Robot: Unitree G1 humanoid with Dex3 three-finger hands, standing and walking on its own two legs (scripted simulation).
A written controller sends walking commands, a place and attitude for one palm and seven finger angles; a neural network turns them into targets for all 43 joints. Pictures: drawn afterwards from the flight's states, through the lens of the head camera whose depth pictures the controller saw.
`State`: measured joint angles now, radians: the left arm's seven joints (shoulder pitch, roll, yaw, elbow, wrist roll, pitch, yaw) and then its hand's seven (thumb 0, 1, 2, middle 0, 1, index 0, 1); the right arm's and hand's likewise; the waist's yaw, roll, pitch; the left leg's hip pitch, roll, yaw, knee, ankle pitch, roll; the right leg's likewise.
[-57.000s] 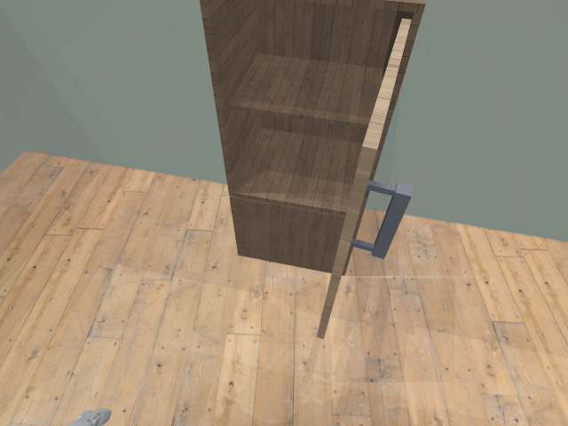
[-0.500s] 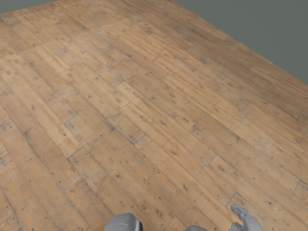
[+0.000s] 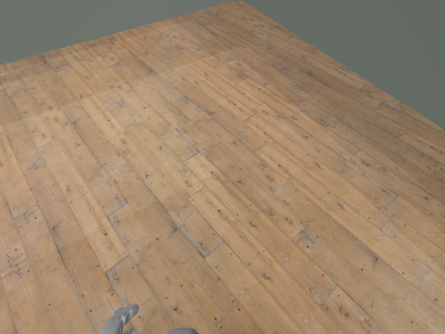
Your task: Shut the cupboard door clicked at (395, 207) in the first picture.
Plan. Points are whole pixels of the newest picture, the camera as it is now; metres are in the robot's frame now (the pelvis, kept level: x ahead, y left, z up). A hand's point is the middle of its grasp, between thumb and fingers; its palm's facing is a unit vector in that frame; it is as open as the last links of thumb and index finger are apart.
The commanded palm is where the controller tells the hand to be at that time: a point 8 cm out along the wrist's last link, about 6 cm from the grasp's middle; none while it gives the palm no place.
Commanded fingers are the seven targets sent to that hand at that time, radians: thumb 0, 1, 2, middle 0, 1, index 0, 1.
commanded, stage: turn to face it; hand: left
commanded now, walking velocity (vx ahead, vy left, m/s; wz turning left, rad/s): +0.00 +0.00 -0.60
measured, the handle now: out of the picture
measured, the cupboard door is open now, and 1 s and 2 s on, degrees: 20 20 20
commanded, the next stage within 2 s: none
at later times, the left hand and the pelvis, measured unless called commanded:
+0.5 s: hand (149, 302) +0.21 +0.17 -0.17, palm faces -0.17 -0.95 -0.26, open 7.4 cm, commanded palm none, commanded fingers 0.00 0.90 0.90 -0.20 -0.30 -0.20 -0.30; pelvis +0.10 -0.02 -0.02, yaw -15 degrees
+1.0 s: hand (178, 224) +0.39 +0.13 -0.16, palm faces -0.53 -0.82 -0.22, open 7.4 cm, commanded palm none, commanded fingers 0.00 0.90 0.90 -0.20 -0.30 -0.20 -0.30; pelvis +0.16 +0.01 +0.01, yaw -34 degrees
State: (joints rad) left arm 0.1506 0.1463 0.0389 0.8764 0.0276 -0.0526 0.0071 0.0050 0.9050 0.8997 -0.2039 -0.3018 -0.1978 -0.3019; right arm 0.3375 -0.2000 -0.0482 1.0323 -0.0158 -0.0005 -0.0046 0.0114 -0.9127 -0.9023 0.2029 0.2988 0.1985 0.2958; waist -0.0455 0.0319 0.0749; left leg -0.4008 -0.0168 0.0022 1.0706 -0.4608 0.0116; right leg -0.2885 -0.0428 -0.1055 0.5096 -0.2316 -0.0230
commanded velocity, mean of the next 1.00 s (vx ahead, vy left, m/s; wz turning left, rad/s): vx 0.00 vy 0.00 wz -0.60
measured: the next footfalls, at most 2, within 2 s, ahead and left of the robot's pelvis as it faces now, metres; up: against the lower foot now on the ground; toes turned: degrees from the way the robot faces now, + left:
left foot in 0.18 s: +0.12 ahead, +0.12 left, +0.00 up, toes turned +0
right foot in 0.46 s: +0.12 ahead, -0.13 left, +0.00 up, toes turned -18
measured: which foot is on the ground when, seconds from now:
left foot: up 0.00-0.16, down 0.18-0.46, up 0.48-0.76, down 0.78-1.00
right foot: down 0.00-0.20, up 0.22-0.44, down 0.46-0.78, up 0.80-1.00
